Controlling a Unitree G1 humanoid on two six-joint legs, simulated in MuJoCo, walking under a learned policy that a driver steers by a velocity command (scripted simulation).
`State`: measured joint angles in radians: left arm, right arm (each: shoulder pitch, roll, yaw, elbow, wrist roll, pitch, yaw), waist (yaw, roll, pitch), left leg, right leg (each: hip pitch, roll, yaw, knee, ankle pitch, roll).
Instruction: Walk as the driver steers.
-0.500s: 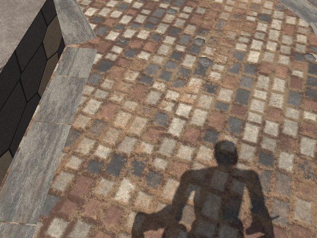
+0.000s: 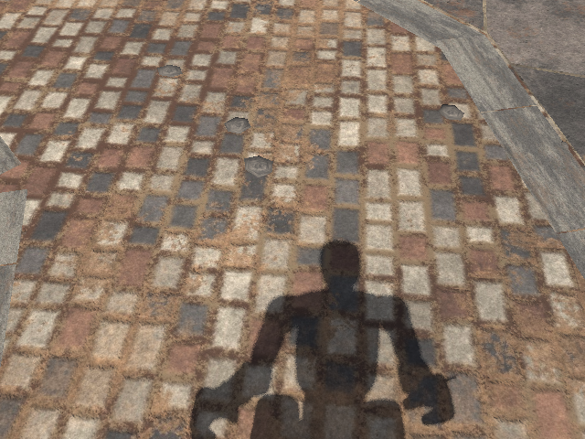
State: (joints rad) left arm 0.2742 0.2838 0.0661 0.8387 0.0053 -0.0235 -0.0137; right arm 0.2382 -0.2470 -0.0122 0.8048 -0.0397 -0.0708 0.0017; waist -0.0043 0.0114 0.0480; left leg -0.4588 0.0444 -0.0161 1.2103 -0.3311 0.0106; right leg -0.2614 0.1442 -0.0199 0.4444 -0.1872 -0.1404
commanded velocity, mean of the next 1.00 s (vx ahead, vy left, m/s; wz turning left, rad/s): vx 0.50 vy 0.00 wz -0.23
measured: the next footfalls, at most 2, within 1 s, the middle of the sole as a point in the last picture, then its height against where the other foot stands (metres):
left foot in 0.34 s outside the picture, level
right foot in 0.82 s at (382, 412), level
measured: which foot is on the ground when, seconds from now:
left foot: up 0.00-0.32, down 0.34-0.84, up 0.86-1.00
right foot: down 0.00-0.36, up 0.38-0.80, down 0.82-1.00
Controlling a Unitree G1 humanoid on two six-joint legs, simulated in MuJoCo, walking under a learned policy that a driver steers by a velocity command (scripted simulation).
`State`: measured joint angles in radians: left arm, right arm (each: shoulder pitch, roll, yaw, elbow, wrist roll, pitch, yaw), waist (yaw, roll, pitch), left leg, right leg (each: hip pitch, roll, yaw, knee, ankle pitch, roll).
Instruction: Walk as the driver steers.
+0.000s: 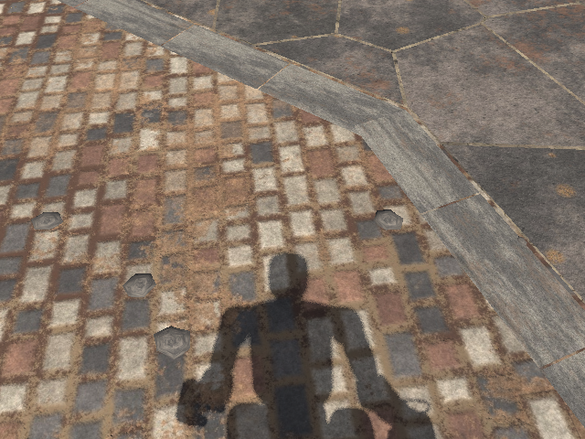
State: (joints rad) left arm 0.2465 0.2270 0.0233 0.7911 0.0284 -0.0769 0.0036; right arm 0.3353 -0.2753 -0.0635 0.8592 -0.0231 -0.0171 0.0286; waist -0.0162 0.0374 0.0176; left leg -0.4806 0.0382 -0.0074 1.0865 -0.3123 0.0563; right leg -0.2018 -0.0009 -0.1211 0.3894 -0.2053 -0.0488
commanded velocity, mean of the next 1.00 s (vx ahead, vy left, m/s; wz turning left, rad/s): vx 0.50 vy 0.00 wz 0.56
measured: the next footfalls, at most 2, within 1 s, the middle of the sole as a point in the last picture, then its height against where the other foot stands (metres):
left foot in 0.32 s outside the picture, level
right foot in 0.88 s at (270, 371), level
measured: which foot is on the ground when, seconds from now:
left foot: up 0.00-0.30, down 0.32-0.88, up 0.90-1.00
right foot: down 0.00-0.32, up 0.34-0.86, down 0.88-1.00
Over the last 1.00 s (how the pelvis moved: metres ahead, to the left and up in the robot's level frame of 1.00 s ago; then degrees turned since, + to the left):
0.51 -0.07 0.01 -11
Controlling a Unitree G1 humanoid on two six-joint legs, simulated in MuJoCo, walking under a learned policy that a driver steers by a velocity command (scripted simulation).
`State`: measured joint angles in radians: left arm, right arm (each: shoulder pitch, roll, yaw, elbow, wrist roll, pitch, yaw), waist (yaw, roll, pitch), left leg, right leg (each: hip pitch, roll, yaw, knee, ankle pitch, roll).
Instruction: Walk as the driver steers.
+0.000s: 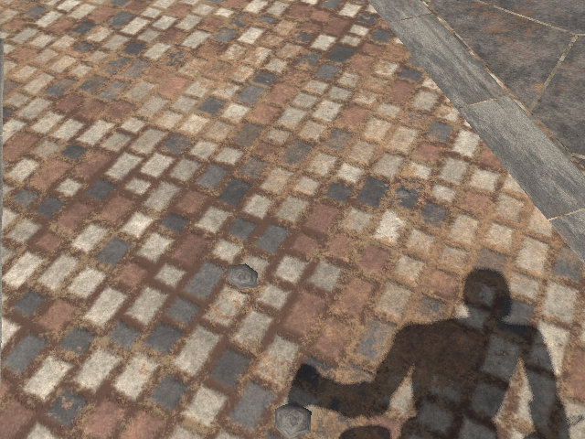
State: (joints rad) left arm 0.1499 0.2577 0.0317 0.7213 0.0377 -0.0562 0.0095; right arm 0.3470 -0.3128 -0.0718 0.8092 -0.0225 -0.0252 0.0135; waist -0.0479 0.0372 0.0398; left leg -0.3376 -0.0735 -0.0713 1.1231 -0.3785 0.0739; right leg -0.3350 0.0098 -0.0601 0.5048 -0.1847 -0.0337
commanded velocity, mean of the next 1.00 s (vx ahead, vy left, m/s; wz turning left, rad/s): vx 0.50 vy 0.00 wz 0.21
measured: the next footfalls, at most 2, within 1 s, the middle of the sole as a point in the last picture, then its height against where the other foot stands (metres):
left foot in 0.40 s outside the picture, level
right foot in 0.96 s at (267, 358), level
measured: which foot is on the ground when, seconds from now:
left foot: up 0.00-0.38, down 0.40-0.98, up 1.00-1.00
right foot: down 0.00-0.42, up 0.44-0.94, down 0.96-1.00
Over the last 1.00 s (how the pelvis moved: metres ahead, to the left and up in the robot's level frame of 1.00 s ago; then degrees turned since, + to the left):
0.53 0.14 -0.01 36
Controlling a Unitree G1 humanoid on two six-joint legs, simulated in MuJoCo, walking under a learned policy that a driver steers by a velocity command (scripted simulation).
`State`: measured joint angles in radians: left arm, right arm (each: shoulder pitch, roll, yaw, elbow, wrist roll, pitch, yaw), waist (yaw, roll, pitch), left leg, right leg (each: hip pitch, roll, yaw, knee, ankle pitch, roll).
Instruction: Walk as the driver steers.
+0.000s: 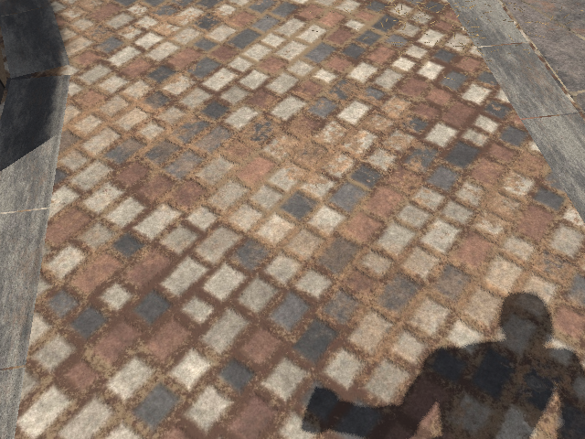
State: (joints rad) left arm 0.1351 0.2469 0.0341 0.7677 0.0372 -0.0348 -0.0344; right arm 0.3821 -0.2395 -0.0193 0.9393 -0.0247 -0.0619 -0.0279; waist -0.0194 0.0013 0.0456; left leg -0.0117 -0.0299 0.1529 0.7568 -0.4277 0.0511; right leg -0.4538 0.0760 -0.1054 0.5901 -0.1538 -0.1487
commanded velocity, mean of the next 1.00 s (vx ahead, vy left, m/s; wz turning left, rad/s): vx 0.47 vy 0.00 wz -0.49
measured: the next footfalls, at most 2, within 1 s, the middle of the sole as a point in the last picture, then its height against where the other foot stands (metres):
left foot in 0.46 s outside the picture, level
right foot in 0.96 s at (406, 388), level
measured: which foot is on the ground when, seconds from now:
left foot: up 0.00-0.44, down 0.46-0.96, up 0.98-1.00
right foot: down 0.00-0.46, up 0.48-0.94, down 0.96-1.00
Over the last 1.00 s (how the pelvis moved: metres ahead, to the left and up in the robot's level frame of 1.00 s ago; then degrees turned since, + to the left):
0.53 0.12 -0.02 8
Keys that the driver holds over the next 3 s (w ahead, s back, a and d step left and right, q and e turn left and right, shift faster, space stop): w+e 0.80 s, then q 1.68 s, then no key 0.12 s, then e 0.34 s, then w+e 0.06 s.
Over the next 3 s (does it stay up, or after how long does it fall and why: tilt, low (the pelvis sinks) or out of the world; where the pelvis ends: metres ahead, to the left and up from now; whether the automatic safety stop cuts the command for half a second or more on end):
stays up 0.51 -0.11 0.03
